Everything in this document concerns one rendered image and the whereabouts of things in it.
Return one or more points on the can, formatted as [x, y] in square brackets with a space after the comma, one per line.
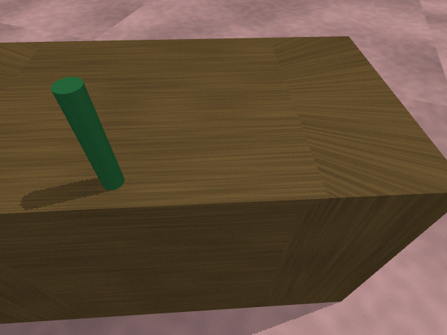
[75, 102]

